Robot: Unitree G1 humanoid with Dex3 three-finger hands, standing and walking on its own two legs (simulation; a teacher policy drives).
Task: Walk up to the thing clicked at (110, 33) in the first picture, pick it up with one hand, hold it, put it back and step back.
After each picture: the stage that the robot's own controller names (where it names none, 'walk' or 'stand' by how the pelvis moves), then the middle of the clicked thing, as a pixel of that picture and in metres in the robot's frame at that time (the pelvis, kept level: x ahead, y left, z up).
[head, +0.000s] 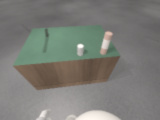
stand; (105, 44) +0.78 -0.12 -0.02
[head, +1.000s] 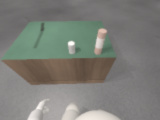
walk; (99, 42) +0.70 -0.04 +0.01
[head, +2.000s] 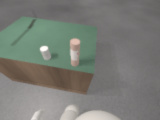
walk; (75, 54) +0.50 +0.18 +0.02
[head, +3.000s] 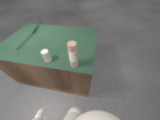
stand; (73, 55) +0.50 +0.18 +0.02
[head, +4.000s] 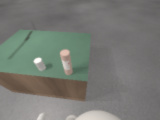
stand; (67, 63) +0.45 +0.22 -0.01
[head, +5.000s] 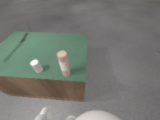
stand; (64, 64) +0.44 +0.23 -0.01
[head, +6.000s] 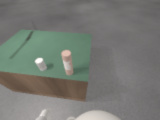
stand; (68, 64) +0.46 +0.21 -0.02
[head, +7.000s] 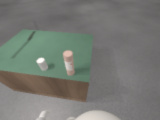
stand; (69, 64) +0.46 +0.20 -0.02
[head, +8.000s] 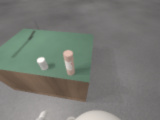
stand; (69, 64) +0.46 +0.20 -0.02
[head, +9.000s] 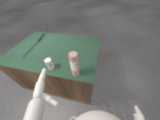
rise first; (74, 64) +0.46 +0.19 -0.02
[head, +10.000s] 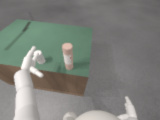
go down; (68, 58) +0.49 +0.17 +0.00
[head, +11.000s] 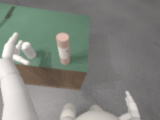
go down; (64, 51) +0.48 +0.17 +0.05
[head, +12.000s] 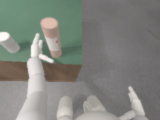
close in; (53, 41) +0.49 +0.19 +0.08
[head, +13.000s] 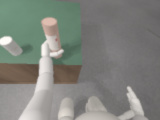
close; (54, 41) +0.51 +0.19 +0.09
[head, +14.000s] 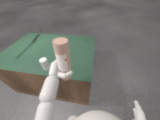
lift; (63, 61) +0.31 +0.17 +0.20
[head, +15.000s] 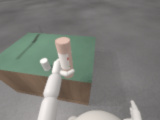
hold; (66, 60) +0.34 +0.17 +0.19
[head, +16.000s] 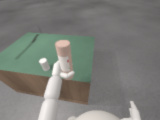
hold; (65, 62) +0.33 +0.17 +0.17
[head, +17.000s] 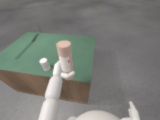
hold; (66, 62) +0.33 +0.16 +0.16
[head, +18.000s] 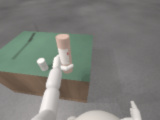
crouch; (65, 55) +0.39 +0.17 +0.17
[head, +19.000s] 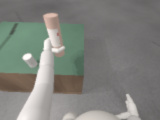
lower; (55, 38) +0.50 +0.20 +0.18
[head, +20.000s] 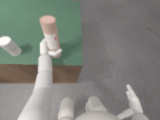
lower; (52, 40) +0.51 +0.20 +0.09
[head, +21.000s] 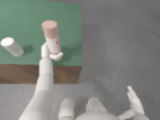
lower; (54, 44) +0.49 +0.19 +0.08
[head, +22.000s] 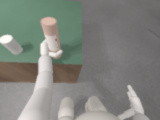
lower; (53, 41) +0.50 +0.19 +0.09
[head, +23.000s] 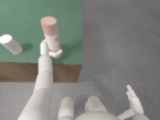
lower; (53, 41) +0.50 +0.19 +0.09
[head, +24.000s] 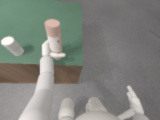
open; (55, 43) +0.50 +0.18 +0.08
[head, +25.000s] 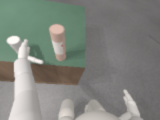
sink last; (59, 46) +0.48 +0.18 +0.07
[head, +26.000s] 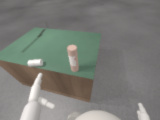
sink last; (73, 59) +0.48 +0.19 +0.03
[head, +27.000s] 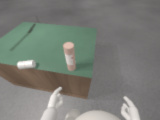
stand; (70, 58) +0.46 +0.19 +0.04
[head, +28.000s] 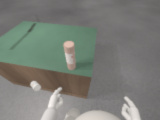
stand; (70, 57) +0.47 +0.19 +0.05
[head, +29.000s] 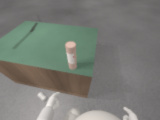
stand; (71, 57) +0.47 +0.18 +0.03
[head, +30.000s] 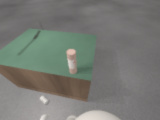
stand; (72, 62) +0.48 +0.19 -0.02
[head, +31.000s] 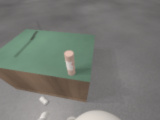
stand; (70, 64) +0.46 +0.19 -0.02
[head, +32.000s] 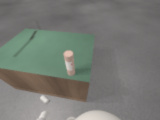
stand; (70, 64) +0.45 +0.20 -0.02
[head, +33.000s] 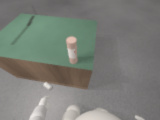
walk; (72, 52) +0.51 +0.18 +0.00
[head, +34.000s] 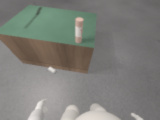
walk; (78, 31) +0.79 +0.18 -0.01
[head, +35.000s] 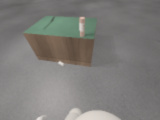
stand; (82, 27) +1.12 +0.23 +0.00
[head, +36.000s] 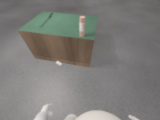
stand; (82, 27) +1.06 +0.18 -0.02
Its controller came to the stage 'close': yes
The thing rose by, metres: 0.20
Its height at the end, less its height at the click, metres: +0.00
